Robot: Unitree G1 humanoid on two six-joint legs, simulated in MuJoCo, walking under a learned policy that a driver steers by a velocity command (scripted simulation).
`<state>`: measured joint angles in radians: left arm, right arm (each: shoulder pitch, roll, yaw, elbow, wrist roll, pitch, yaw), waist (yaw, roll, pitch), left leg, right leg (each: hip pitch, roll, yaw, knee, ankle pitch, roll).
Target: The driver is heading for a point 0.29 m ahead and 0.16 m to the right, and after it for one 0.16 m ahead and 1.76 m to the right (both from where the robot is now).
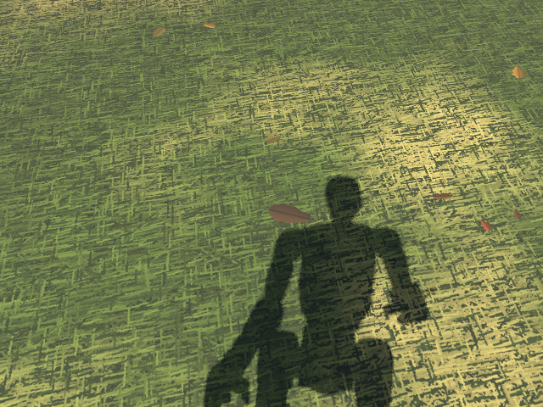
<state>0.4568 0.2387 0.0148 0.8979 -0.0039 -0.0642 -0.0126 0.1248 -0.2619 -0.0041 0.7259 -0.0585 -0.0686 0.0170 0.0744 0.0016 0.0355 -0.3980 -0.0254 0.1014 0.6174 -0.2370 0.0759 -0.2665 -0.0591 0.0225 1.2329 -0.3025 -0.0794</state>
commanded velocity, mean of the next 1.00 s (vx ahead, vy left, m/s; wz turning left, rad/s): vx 0.35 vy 0.00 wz -0.86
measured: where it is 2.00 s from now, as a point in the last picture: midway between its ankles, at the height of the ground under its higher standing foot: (327, 399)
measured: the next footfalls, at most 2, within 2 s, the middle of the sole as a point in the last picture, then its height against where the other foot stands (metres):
right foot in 0.30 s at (341, 395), level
left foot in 0.84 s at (299, 332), level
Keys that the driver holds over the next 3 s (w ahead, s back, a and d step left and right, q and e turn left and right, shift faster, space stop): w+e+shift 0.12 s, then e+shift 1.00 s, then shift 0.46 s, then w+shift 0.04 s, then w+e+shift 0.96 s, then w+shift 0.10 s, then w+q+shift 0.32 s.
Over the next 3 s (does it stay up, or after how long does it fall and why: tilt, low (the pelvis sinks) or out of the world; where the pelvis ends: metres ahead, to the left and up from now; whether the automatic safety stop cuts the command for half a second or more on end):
stays up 0.26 -0.90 0.01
